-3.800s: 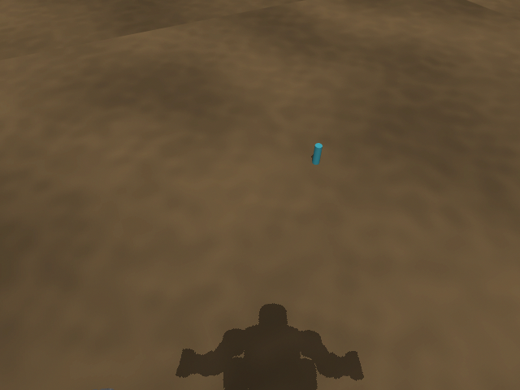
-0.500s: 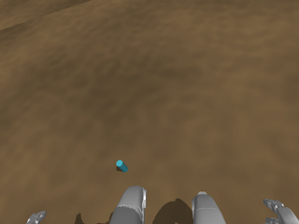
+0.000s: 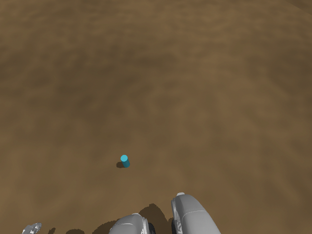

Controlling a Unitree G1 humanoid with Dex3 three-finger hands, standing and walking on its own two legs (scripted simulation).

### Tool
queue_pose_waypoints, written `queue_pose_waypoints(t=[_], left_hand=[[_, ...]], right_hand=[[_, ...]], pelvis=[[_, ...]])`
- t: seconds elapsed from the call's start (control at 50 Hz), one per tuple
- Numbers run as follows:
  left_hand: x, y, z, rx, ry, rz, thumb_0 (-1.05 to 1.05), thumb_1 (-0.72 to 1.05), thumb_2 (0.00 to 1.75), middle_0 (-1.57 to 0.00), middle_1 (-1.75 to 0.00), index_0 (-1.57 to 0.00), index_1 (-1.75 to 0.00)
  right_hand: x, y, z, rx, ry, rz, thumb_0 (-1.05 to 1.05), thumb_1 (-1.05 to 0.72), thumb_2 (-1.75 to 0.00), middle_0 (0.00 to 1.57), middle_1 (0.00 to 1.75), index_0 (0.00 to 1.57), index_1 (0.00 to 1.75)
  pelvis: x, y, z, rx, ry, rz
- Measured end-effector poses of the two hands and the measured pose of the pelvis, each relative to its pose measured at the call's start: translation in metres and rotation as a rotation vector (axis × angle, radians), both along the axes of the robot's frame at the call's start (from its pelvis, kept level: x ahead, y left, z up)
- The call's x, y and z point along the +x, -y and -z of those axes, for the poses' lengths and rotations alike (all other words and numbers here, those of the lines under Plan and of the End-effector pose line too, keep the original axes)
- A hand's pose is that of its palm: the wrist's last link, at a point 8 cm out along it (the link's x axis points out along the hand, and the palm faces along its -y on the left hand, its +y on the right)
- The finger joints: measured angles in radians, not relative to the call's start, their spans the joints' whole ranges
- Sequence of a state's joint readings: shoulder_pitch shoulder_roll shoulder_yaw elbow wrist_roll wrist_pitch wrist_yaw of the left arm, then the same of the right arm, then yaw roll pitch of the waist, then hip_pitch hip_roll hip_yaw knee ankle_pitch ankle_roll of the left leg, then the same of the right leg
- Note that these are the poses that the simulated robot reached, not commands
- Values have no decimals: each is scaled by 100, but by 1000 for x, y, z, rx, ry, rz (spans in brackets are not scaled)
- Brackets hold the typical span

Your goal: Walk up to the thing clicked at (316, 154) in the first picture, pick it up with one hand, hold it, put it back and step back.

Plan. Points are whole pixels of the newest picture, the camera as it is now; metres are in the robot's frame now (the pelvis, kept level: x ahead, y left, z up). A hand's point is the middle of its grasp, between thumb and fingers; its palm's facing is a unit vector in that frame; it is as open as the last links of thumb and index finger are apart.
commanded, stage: walk up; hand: left
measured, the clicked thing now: (125, 161) +0.49 +0.17 -0.69
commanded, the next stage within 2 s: none
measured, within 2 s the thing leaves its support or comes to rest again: neither
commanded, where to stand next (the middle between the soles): +0.07 -0.01 m, yaw -10 degrees
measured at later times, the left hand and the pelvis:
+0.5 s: hand (6, 229) +0.15 +0.42 -0.16, palm faces -0.16 -0.90 -0.40, open 7.3 cm; pelvis -0.03 +0.15 -0.02, yaw -9 degrees
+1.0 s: hand out of the picture +0.10 +0.27 -0.15, palm faces -0.21 -0.91 -0.36, open 7.3 cm; pelvis -0.02 +0.02 -0.01, yaw -13 degrees
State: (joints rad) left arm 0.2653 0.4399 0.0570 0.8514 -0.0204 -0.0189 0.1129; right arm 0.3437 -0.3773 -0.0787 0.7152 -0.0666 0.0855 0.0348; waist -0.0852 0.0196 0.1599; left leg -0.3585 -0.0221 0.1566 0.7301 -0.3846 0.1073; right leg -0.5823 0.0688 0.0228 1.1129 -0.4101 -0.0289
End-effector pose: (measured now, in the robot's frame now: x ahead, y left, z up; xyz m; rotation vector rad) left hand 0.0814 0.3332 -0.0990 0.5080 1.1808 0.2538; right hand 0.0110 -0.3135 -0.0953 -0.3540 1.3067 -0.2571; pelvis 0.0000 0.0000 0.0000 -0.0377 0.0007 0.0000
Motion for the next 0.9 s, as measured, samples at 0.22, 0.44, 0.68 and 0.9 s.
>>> queue_pose_waypoints(t=[0.22,0.44,0.68,0.9], left_hand=[[-19,-64,-11,-18,37,27,0,90,89,-21,-30,-21,-30],[56,-130,17,-101,152,182,0,91,90,-21,-30,-21,-30],[49,-95,28,-163,-4,179,0,91,90,-20,-30,-20,-30],[29,5,17,-174,-1,173,0,91,90,-21,-30,-21,-30]], right_hand=[[-17,-76,1,10,92,95,1,-90,-90,21,29,20,30],[-93,-122,2,-186,114,156,0,-90,-90,21,30,20,30],[-155,-76,-29,-262,-105,171,1,-89,-90,22,30,21,30],[-65,10,-1,-201,59,127,1,-90,-90,21,30,20,30]], pelvis=[[-26,-81,-7,11,69,94],[-31,-150,27,74,101,148],[-38,-110,19,50,40,214],[-28,-37,14,54,32,233]])
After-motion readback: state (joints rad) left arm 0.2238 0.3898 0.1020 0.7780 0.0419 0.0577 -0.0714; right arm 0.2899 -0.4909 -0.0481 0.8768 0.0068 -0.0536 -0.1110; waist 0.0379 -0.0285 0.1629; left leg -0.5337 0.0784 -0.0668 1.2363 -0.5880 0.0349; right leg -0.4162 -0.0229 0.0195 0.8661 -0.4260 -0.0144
